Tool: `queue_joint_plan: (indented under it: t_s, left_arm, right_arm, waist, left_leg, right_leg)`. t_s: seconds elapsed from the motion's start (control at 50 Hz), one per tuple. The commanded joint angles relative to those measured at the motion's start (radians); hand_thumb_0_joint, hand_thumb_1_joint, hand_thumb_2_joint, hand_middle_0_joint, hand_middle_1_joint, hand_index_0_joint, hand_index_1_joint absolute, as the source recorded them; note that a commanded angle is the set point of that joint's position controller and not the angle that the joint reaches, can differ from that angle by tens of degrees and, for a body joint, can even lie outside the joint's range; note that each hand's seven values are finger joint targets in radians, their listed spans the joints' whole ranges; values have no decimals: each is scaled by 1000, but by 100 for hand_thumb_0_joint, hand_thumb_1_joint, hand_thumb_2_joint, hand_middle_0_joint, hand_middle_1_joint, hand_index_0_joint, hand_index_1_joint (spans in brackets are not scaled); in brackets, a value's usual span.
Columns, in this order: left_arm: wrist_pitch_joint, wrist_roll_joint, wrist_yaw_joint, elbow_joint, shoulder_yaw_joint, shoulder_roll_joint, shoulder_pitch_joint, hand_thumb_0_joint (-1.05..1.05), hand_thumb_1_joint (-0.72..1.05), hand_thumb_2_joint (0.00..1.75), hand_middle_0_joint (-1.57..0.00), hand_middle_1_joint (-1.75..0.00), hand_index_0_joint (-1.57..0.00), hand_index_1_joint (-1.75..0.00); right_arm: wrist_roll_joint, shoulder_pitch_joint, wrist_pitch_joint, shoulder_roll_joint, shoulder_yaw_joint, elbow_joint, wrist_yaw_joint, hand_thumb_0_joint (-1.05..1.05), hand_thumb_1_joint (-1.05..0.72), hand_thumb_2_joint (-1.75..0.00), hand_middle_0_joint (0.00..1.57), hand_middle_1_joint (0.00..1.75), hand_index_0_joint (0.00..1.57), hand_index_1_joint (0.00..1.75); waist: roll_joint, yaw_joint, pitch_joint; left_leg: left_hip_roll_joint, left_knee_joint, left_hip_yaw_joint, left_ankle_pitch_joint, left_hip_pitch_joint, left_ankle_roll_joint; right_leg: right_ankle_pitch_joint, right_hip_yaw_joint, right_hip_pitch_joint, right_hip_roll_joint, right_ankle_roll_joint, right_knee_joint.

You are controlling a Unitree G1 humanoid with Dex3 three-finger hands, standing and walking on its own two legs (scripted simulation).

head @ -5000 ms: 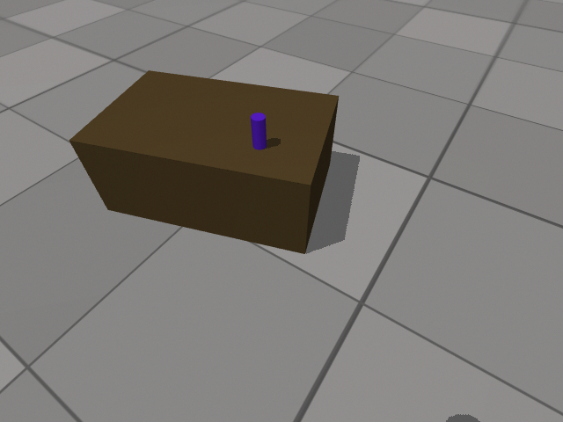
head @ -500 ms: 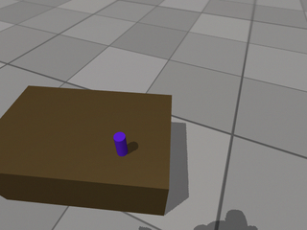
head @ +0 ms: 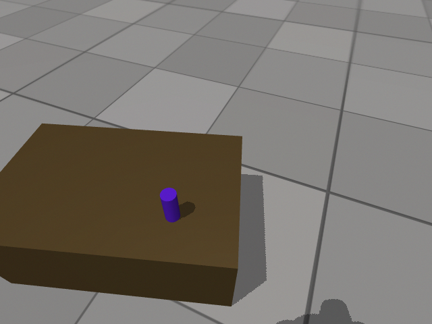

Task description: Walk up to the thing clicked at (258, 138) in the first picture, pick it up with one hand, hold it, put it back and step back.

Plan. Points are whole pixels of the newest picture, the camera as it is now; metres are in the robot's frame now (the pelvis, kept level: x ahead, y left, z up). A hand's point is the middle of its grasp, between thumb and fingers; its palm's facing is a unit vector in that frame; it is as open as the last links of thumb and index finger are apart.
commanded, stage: walk up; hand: left
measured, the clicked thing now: (170, 205) +0.56 +0.18 -0.30
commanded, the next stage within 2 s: stand in 0.08 s
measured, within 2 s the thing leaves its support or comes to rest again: neither
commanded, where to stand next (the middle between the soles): +0.06 -0.02 m, yaw -1 degrees
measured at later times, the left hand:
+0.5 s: hand out of the picture +0.07 +0.26 -0.15, palm faces -0.01 -0.94 -0.34, open 7.4 cm
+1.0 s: hand out of the picture +0.07 +0.25 -0.16, palm faces -0.01 -0.94 -0.34, open 7.4 cm
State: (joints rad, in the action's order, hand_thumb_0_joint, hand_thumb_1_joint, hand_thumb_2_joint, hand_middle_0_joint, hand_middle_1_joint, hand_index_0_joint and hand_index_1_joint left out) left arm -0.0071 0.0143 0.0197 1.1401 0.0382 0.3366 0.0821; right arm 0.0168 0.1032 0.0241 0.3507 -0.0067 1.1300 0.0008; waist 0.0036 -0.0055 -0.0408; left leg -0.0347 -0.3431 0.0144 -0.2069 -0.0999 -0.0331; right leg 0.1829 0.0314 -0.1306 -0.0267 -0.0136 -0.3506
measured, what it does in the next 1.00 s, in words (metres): stands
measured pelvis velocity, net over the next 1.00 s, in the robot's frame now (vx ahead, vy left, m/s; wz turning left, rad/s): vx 0.00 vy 0.00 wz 0.01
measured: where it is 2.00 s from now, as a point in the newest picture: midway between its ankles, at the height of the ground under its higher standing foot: outside the picture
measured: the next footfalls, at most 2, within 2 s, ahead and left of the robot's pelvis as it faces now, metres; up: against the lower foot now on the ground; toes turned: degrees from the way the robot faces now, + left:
none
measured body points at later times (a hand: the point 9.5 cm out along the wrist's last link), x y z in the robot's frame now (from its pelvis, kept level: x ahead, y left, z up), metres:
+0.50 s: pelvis -0.01 +0.00 +0.00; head +0.00 +0.00 +0.45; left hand +0.07 +0.31 -0.13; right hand +0.07 -0.30 -0.13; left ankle -0.01 +0.14 -0.75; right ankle +0.01 -0.13 -0.75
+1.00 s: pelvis +0.00 +0.00 +0.00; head +0.01 +0.00 +0.45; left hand +0.07 +0.30 -0.13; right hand +0.08 -0.30 -0.13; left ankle -0.01 +0.14 -0.75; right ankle +0.01 -0.13 -0.75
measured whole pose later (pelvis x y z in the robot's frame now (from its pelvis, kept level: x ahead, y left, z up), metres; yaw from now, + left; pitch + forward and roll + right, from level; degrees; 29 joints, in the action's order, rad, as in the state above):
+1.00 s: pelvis +0.00 +0.00 +0.00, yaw +0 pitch -1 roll +0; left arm 0.02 0.01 0.01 1.14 0.00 0.35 0.11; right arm 0.01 0.11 0.01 0.36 0.00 1.14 0.01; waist 0.00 0.00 -0.04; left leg -0.03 -0.31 0.02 -0.19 -0.10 -0.03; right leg 0.17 0.04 -0.13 -0.03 -0.02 -0.32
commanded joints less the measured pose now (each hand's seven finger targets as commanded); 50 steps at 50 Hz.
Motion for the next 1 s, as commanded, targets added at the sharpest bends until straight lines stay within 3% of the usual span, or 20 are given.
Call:
queue_joint_plan:
  t_s: [0.0,0.04,0.06,0.12,0.52,0.68,0.86,0.98]
  left_arm:
    - [20,-2,-14,-70,33,209,-50,0,90,90,-20,-30,-20,-30]
    - [19,0,-14,-73,35,211,-56,0,90,90,-20,-30,-20,-30]
    - [28,-7,-19,-68,22,215,-49,0,90,90,-20,-30,-20,-30]
    - [38,-8,-23,-64,20,222,-47,0,90,90,-20,-30,-20,-30]
    - [38,-5,-21,-51,3,231,-25,0,90,90,-20,-30,-20,-30]
    - [43,-10,-25,-53,-1,231,-16,0,90,90,-20,-30,-20,-30]
    - [41,-8,-27,-50,-1,237,-17,0,90,90,-20,-30,-20,-30]
    - [43,-9,-27,-54,-1,233,-10,0,90,90,-20,-30,-20,-30]
  right_arm:
    - [-4,-44,21,210,-38,-66,-17,0,-90,-90,20,30,20,30]
    - [-2,-35,21,215,-40,-65,-18,0,-90,-90,20,30,20,30]
    - [-5,-61,15,217,-36,-65,-16,0,-90,-90,20,30,20,30]
    - [-9,-51,10,209,-34,-66,-13,0,-90,-90,20,30,20,30]
    - [-5,-35,3,217,-31,-42,-1,0,-90,-90,20,30,20,30]
    - [-7,-25,6,216,-29,-40,-4,0,-90,-90,20,30,20,30]
    - [-8,-23,1,210,-25,-41,-4,0,-90,-90,20,30,20,30]
    - [-8,-23,2,216,-27,-46,-4,0,-90,-90,20,30,20,30]
  waist:
    - [-3,0,59]
    - [-11,4,59]
    - [-37,-5,55]
    - [-12,5,85]
    - [-5,1,42]
    - [-7,3,83]
    - [-3,6,54]
    - [-17,5,68]
  left_leg:
    - [-77,51,51,130,-39,50]
    - [-81,59,56,121,-47,49]
    - [-97,58,68,188,-38,46]
    - [-100,44,67,233,-6,46]
    - [-90,93,78,25,-49,48]
    - [-95,70,73,168,-16,47]
    - [-91,80,75,125,-31,42]
    - [-94,69,70,152,-21,44]
  right_leg:
    - [-111,-88,44,-91,33,55]
    - [-100,-85,55,-91,36,52]
    - [-158,-94,48,-111,34,58]
    - [-221,-91,70,-113,32,57]
    - [-3,-96,12,-105,22,93]
    - [-154,-90,50,-114,27,68]
    - [-98,-86,33,-109,25,77]
    - [-147,-91,47,-115,27,77]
